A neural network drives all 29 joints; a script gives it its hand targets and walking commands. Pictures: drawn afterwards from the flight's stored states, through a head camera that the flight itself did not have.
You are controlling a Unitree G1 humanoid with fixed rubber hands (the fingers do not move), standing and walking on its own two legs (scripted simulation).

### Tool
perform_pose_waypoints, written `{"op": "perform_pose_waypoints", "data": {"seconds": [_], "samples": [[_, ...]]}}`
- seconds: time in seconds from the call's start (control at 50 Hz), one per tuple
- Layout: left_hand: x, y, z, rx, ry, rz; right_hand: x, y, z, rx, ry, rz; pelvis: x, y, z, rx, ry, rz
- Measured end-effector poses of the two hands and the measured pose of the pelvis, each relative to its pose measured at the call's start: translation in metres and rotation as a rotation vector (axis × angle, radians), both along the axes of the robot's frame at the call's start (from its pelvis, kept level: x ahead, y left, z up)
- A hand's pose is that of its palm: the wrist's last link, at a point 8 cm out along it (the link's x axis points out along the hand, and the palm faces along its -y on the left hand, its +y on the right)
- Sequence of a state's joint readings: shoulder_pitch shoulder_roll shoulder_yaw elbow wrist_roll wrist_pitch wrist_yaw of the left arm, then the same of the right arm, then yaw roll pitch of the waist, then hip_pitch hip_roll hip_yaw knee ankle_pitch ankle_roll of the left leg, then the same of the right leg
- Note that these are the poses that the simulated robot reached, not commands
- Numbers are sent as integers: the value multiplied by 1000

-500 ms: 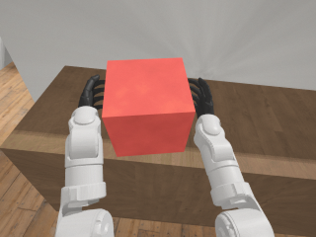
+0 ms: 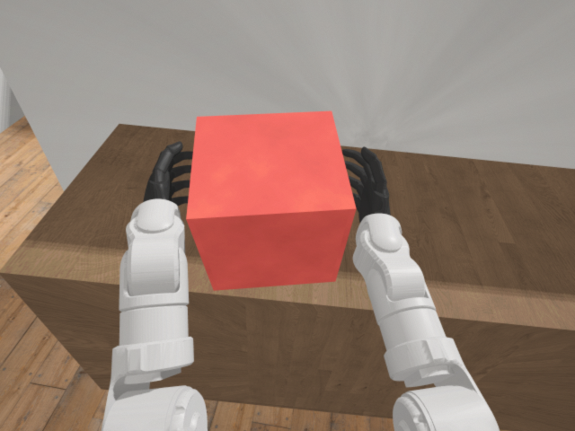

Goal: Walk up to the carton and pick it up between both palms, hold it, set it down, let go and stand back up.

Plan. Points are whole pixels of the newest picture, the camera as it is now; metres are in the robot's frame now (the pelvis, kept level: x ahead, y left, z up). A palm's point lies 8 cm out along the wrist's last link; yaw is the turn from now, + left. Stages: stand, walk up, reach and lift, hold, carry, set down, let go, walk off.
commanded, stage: hold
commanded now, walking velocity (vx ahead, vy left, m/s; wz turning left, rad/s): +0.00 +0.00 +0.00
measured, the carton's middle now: (270, 204) +0.39 -0.01 +0.13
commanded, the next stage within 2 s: none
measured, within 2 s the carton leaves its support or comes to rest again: neither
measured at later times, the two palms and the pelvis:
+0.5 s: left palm (162, 202) +0.37 +0.13 +0.16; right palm (370, 205) +0.35 -0.14 +0.16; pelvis +0.00 +0.00 +0.00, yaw +0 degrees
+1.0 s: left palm (160, 201) +0.36 +0.13 +0.17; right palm (369, 206) +0.35 -0.14 +0.16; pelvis +0.00 +0.00 +0.00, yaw +0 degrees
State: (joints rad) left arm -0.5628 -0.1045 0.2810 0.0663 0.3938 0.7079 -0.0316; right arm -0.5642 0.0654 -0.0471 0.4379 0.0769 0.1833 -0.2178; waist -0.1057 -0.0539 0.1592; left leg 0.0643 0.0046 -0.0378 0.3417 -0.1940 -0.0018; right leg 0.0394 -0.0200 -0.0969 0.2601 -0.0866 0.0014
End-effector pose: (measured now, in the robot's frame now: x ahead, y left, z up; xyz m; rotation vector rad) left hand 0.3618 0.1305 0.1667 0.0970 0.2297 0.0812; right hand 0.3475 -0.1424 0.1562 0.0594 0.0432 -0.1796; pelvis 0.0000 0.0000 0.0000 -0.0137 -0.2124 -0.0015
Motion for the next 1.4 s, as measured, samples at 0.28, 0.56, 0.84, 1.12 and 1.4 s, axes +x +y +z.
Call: {"op": "perform_pose_waypoints", "data": {"seconds": [0.28, 0.56, 0.84, 1.12, 1.4], "samples": [[1, 1, -2, 0, -3, -1, 1, 0, 2, -13, -2, 4, 2, -1, 0, -2, -2, 1], [4, 1, -3, 4, 11, 2, 5, 1, 1, -8, 10, 7, 2, -1, 0, -1, -3, -2], [-2, 3, -2, 3, 2, 3, 0, 3, 0, -1, 0, 6, 3, 0, 0, -1, -9, -3], [2, 1, -2, 4, 4, 0, 3, 1, 0, -3, 1, 5, 3, 0, 0, -1, -1, -2], [-1, -2, -3, 3, 9, -3, 0, -3, -1, 4, 5, 1, 1, -1, 0, 0, -10, -2]]}}
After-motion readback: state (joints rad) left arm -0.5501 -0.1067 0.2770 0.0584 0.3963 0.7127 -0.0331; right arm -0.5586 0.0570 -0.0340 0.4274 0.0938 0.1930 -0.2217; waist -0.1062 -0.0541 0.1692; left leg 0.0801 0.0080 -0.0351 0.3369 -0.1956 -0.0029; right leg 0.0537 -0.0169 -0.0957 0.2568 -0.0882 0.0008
